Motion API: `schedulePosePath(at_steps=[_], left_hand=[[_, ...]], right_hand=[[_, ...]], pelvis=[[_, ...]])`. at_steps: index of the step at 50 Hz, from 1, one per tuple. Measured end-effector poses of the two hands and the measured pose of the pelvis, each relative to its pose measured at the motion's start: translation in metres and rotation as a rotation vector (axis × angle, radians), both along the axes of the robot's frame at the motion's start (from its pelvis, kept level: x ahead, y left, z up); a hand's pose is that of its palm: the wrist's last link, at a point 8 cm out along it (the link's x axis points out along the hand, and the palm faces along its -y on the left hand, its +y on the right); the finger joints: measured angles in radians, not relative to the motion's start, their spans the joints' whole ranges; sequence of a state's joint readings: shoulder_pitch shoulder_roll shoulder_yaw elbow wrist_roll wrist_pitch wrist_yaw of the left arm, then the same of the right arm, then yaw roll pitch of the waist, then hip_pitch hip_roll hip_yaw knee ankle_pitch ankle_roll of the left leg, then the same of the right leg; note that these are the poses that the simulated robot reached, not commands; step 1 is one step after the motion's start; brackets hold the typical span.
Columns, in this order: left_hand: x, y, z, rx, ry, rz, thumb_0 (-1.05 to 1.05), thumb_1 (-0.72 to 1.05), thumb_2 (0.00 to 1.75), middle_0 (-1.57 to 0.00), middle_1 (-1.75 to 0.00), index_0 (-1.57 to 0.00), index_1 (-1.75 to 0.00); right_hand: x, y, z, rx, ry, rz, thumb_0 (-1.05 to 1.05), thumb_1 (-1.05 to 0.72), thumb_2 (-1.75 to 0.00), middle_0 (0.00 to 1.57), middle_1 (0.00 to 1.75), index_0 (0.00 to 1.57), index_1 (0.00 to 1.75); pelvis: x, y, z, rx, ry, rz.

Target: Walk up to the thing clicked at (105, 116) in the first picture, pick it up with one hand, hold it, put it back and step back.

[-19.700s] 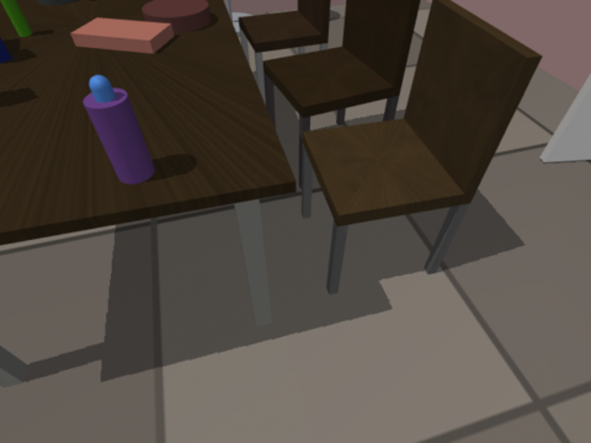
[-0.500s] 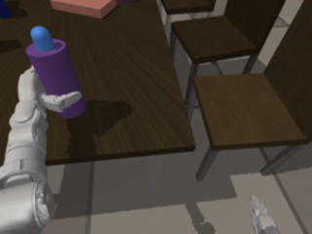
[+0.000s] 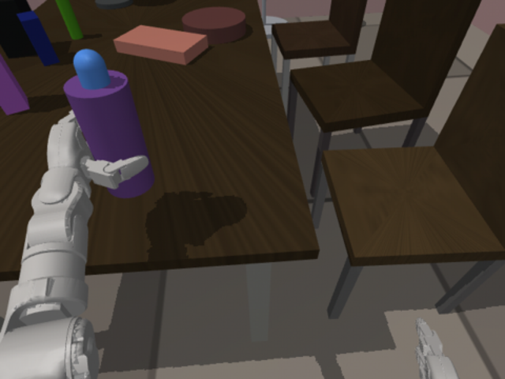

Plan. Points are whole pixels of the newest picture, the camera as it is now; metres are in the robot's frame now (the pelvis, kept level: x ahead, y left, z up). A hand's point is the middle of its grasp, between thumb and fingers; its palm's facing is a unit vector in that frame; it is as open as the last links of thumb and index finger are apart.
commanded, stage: lift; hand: left
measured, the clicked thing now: (112, 127) +0.44 +0.20 +0.22
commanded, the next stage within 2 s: hold in 0.96 s
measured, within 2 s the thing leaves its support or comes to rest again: neither
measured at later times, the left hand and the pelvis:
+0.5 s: hand (92, 142) +0.37 +0.19 +0.25, palm faces +0.15 -0.99 -0.03, open 10.9 cm; pelvis -0.01 +0.00 +0.01, yaw +1 degrees
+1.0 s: hand (73, 134) +0.34 +0.19 +0.28, palm faces +0.15 -0.99 -0.01, open 10.9 cm; pelvis -0.02 +0.00 +0.01, yaw +1 degrees
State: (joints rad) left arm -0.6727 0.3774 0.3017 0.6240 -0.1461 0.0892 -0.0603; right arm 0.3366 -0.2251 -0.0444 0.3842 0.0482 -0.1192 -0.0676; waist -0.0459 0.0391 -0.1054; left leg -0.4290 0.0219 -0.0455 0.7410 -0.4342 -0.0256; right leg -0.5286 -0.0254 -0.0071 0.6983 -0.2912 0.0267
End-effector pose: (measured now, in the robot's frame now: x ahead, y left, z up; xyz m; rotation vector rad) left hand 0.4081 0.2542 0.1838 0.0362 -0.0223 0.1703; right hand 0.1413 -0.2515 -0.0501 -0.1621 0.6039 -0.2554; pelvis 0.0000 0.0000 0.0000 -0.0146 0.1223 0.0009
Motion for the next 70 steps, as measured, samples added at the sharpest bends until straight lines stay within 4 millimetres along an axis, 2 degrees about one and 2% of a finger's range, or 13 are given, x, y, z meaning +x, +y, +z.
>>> schedulePosePath(at_steps=[6, 11, 17, 30, 36, 45, 56, 64, 70], left_hand=[[-0.018, -0.004, 0.025, 0.004, -0.021, -0.011, 0.01, -0.54, 1.08, -0.72, -1.1, -0.7, -1.07], [-0.032, -0.005, 0.041, -0.002, -0.017, 0.0, 0.01, -0.54, 1.09, -0.72, -1.1, -0.7, -1.07], [-0.05, -0.007, 0.052, -0.009, -0.009, -0.005, 0.01, -0.54, 1.09, -0.71, -1.1, -0.7, -1.07], [-0.081, -0.017, 0.077, -0.011, -0.012, -0.017, 0.01, -0.54, 1.09, -0.71, -1.1, -0.7, -1.07], [-0.088, -0.017, 0.09, -0.022, -0.023, -0.02, 0.01, -0.54, 1.09, -0.72, -1.1, -0.7, -1.07], [-0.096, -0.021, 0.093, -0.026, -0.007, -0.037, 0.01, -0.55, 1.09, -0.72, -1.1, -0.7, -1.07], [-0.105, -0.012, 0.107, -0.016, -0.033, -0.01, 0.01, -0.55, 1.09, -0.72, -1.09, -0.71, -1.06], [-0.107, -0.019, 0.116, -0.012, -0.026, -0.058, 0.01, -0.55, 1.09, -0.74, -1.07, -0.72, -1.05], [-0.112, -0.018, 0.119, -0.027, -0.024, -0.054, 0.01, -0.55, 1.09, -0.74, -1.07, -0.72, -1.04]], right_hand=[[0.002, 0.01, -0.004, 0.039, -0.015, 0.026, -0.01, 0.55, -0.05, 0.05, 0.05, 0.05, 0.05], [0.005, 0.01, -0.003, 0.049, -0.034, 0.038, -0.01, 0.55, -0.05, 0.06, 0.05, 0.05, 0.05], [0.005, 0.006, 0.002, 0.041, -0.053, 0.051, -0.01, 0.55, -0.05, 0.06, 0.05, 0.05, 0.05], [0.0, 0.001, -0.004, 0.048, -0.061, 0.034, -0.01, 0.56, -0.05, 0.05, 0.05, 0.05, 0.05], [-0.002, 0.0, -0.006, 0.051, -0.063, 0.034, -0.01, 0.55, -0.05, 0.05, 0.05, 0.05, 0.05], [0.002, 0.006, -0.005, 0.07, -0.096, 0.04, -0.01, 0.55, -0.05, 0.05, 0.05, 0.05, 0.05], [-0.001, 0.006, -0.007, 0.061, -0.099, 0.028, -0.01, 0.54, -0.06, 0.05, 0.05, 0.05, 0.05], [0.006, 0.016, -0.003, 0.086, -0.139, 0.052, -0.01, 0.54, -0.06, 0.05, 0.05, 0.05, 0.05], [0.003, 0.014, -0.002, 0.093, -0.154, 0.038, -0.01, 0.54, -0.06, 0.05, 0.05, 0.05, 0.05]], pelvis=[[0.001, 0.0, 0.003, 0.002, -0.033, 0.005], [-0.001, -0.001, 0.005, 0.007, -0.056, 0.008], [-0.004, -0.002, 0.008, 0.013, -0.079, 0.012], [-0.013, -0.002, 0.01, 0.016, -0.112, 0.016], [-0.015, -0.003, 0.011, 0.018, -0.119, 0.016], [-0.017, -0.001, 0.011, 0.018, -0.122, 0.018], [-0.018, 0.003, 0.01, 0.017, -0.129, 0.016], [-0.02, 0.006, 0.011, 0.014, -0.128, 0.019], [-0.02, 0.008, 0.011, 0.015, -0.129, 0.015]])
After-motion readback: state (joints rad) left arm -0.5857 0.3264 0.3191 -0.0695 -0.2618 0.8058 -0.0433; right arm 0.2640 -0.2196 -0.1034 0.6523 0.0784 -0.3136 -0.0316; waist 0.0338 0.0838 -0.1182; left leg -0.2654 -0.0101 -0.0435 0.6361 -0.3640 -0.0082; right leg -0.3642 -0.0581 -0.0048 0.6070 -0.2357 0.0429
